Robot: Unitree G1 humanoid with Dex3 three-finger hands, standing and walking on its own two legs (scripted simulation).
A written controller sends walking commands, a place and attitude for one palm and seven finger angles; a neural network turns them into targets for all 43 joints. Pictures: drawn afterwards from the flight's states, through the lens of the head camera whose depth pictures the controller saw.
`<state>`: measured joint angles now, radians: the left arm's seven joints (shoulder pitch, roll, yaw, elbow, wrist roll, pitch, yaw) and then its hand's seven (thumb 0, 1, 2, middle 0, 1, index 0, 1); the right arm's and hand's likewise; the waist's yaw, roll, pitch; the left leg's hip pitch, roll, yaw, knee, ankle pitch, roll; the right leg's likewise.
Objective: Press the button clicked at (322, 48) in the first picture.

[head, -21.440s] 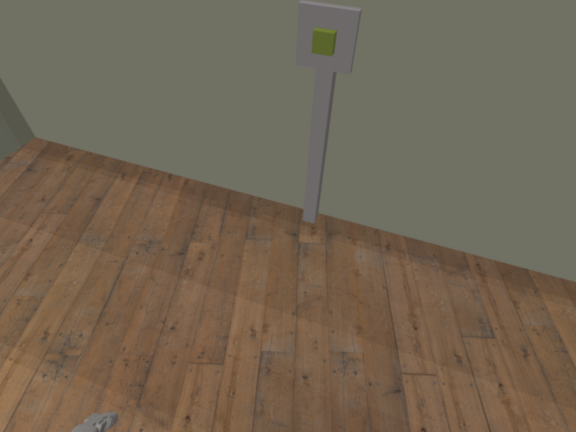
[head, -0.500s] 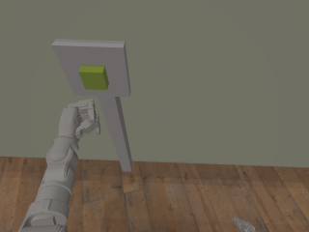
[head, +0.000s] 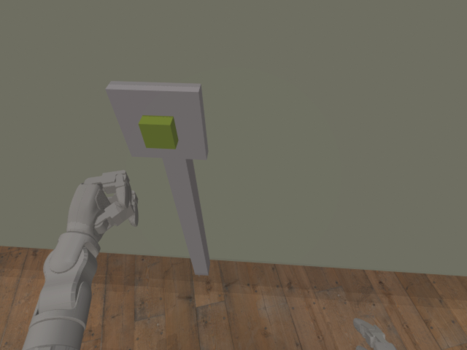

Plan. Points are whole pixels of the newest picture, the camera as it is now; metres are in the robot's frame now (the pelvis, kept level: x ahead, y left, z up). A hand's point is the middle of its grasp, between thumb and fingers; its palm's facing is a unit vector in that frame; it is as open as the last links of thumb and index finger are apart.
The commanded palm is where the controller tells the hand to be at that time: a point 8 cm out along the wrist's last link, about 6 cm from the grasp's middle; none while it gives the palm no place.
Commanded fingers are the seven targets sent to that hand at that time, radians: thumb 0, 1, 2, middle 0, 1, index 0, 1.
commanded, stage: draw the hand back to the body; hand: left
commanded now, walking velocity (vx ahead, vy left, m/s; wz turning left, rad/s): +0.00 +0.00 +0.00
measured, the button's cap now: (159, 131) +0.52 +0.18 +0.10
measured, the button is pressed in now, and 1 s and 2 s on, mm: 0 0 0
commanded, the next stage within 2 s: step back with the hand held close in 1.16 s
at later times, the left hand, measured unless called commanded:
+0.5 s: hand (74, 247) +0.23 +0.22 +0.14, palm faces +0.28 -0.92 -0.27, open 3.1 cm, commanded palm +0.18 +0.26 +0.16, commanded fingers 0.00 0.90 0.90 -1.30 -1.50 -1.30 -1.50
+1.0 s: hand (4, 270) +0.18 +0.25 +0.19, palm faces +0.43 -0.81 -0.40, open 3.1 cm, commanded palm +0.13 +0.29 +0.20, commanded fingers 0.00 0.90 0.90 -1.30 -1.50 -1.30 -1.50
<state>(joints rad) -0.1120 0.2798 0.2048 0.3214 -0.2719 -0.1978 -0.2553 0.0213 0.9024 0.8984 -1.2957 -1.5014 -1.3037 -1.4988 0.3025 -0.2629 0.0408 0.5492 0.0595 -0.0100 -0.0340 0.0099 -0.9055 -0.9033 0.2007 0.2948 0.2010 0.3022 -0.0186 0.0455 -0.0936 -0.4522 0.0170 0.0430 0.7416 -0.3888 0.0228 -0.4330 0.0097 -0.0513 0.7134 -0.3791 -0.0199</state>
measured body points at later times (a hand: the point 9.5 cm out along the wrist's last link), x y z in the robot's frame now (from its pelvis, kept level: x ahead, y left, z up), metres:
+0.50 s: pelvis -0.01 +0.00 +0.03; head -0.03 -0.01 +0.47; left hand +0.20 +0.27 +0.16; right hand +0.19 -0.21 -0.05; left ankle -0.01 +0.10 -0.71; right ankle -0.01 -0.11 -0.71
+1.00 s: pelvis +0.01 +0.01 +0.03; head -0.02 -0.01 +0.48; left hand +0.15 +0.29 +0.21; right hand +0.21 -0.20 -0.05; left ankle -0.01 +0.10 -0.71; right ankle -0.01 -0.11 -0.71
